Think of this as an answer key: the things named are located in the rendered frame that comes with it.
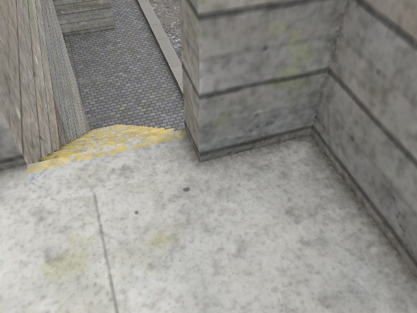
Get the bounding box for stairs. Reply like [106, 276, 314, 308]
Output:
[39, 125, 174, 162]

